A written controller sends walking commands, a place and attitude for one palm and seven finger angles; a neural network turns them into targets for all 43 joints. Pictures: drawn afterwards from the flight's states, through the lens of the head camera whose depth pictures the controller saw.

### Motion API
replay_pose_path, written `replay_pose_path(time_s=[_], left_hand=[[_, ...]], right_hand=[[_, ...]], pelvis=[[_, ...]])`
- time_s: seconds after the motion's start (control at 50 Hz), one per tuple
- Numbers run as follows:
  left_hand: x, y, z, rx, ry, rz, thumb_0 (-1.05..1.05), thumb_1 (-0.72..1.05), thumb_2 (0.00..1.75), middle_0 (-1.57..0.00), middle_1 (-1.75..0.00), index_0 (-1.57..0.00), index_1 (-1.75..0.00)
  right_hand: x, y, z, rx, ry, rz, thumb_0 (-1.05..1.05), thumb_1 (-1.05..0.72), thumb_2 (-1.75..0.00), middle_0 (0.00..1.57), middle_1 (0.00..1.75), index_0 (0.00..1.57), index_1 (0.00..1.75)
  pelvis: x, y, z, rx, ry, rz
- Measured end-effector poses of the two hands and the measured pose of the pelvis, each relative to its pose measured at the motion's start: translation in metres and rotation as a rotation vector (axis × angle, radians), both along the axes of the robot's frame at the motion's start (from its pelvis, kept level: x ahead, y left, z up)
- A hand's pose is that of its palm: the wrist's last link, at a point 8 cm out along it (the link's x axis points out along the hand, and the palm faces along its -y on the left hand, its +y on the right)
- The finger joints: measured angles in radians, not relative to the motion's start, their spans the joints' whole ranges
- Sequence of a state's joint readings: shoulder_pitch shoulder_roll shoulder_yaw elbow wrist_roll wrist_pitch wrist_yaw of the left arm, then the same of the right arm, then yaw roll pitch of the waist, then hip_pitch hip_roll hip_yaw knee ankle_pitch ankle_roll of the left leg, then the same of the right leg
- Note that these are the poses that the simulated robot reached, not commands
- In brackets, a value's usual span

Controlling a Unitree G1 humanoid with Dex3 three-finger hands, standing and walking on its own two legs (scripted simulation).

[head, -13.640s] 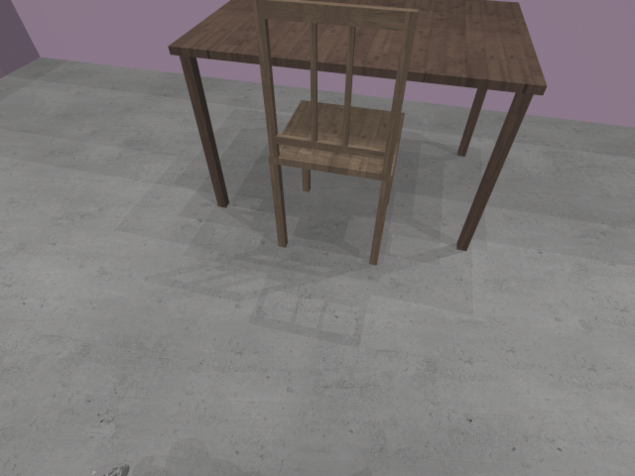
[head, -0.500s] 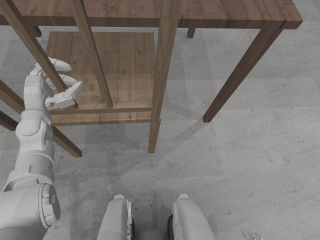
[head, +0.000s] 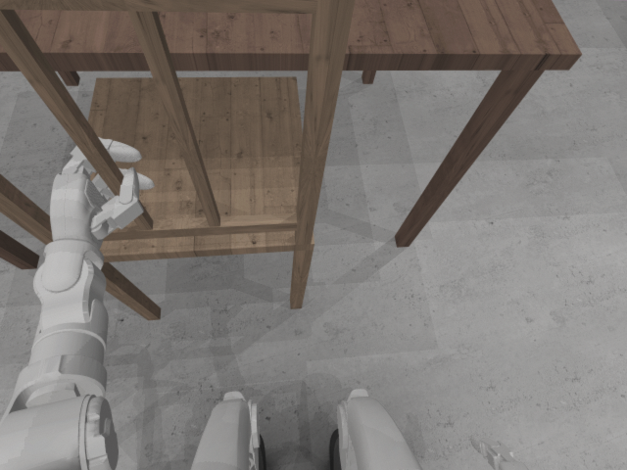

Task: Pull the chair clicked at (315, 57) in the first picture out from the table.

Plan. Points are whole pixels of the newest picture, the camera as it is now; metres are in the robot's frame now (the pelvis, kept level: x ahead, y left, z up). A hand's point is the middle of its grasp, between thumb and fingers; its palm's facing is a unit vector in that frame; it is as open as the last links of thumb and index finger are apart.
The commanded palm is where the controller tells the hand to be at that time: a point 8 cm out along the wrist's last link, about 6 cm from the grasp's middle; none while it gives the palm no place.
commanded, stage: hook a spindle and tug to test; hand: left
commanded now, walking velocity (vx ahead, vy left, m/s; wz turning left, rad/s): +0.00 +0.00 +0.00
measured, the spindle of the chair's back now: (97, 155) +0.47 +0.23 +0.07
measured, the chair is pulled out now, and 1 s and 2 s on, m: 0.00 0.06 0.16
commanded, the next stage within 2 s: step backward, pulling the chair out in 0.22 s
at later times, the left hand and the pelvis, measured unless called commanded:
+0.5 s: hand (135, 199) +0.43 +0.20 +0.03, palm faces +0.18 -0.98 -0.13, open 5.0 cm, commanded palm +0.41 +0.24 +0.03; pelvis +0.03 +0.01 +0.07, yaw +1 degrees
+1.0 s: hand (160, 234) +0.39 +0.16 +0.04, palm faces +0.10 -0.98 -0.15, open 4.8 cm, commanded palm +0.36 +0.21 +0.04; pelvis +0.00 +0.00 +0.10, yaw +0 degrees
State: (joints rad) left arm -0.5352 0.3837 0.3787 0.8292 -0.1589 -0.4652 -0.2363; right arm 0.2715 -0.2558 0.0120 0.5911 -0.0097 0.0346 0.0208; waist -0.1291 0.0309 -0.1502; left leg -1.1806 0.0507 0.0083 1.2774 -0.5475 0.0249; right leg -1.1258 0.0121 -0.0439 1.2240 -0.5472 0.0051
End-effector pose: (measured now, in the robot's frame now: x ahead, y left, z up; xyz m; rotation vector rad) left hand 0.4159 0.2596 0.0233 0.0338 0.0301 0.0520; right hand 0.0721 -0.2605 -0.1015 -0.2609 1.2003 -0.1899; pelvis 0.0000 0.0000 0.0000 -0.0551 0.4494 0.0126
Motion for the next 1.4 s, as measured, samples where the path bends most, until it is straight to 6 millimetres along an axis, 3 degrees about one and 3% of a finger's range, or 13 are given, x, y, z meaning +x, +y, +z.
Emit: replay_pose_path(time_s=[0.36,0.44,0.54,0.68,0.8,0.92,1.2,1.4], left_hand=[[-0.012,-0.003,0.003,0.021,0.025,0.013,0.0,0.79,0.81,-0.44,-1.44,-0.41,-1.45],[-0.009,-0.007,0.019,0.116,0.214,0.075,0.01,0.78,0.82,-0.43,-1.36,-0.42,-1.45],[-0.012,-0.015,0.028,0.022,0.367,0.185,0.02,0.78,0.83,-0.31,-1.17,-0.45,-1.44],[-0.015,-0.021,0.033,0.022,0.432,0.151,0.02,0.78,0.81,-0.28,-1.06,-0.48,-1.44],[-0.024,-0.026,0.033,0.055,0.437,0.115,0.01,0.78,0.81,-0.3,-1.06,-0.49,-1.44],[-0.039,-0.037,0.034,0.079,0.444,0.098,0.01,0.78,0.81,-0.3,-1.06,-0.49,-1.44],[-0.1,-0.067,0.037,0.101,0.473,0.056,-0.01,0.77,0.8,-0.27,-1.1,-0.5,-1.44],[-0.139,-0.072,0.037,0.113,0.477,0.039,-0.01,0.76,0.8,-0.26,-1.12,-0.5,-1.44]], right_hand=[[0.029,0.008,0.008,0.024,-0.031,0.005,0.0,-0.91,-0.9,0.2,0.3,0.21,0.3],[0.034,0.016,0.03,0.015,-0.006,-0.033,0.0,-0.91,-0.9,0.2,0.3,0.21,0.3],[0.037,0.022,0.066,0.003,0.01,-0.042,0.0,-0.91,-0.9,0.2,0.3,0.21,0.3],[0.026,0.006,0.095,-0.068,0.022,-0.056,0.0,-0.91,-0.9,0.21,0.3,0.21,0.3],[0.007,-0.006,0.098,-0.092,0.037,-0.082,0.0,-0.91,-0.9,0.2,0.3,0.21,0.3],[-0.013,-0.004,0.095,-0.068,0.04,-0.118,0.0,-0.91,-0.9,0.2,0.3,0.21,0.3],[-0.039,-0.006,0.09,-0.042,-0.072,-0.115,0.0,-0.91,-0.9,0.21,0.3,0.21,0.3],[-0.059,-0.009,0.09,-0.068,-0.125,-0.081,0.0,-0.91,-0.9,0.2,0.3,0.21,0.3]], pelvis=[[0.017,0.003,0.011,0.006,-0.014,0.001],[0.023,0.006,0.041,0.011,-0.103,0.014],[0.036,0.008,0.077,0.016,-0.152,0.02],[0.037,0.009,0.096,0.007,-0.208,0.032],[0.027,0.01,0.1,0.015,-0.24,0.011],[0.013,0.007,0.103,0.018,-0.265,-0.008],[-0.035,-0.002,0.101,0.031,-0.331,-0.006],[-0.06,0.003,0.099,0.04,-0.381,-0.001]])
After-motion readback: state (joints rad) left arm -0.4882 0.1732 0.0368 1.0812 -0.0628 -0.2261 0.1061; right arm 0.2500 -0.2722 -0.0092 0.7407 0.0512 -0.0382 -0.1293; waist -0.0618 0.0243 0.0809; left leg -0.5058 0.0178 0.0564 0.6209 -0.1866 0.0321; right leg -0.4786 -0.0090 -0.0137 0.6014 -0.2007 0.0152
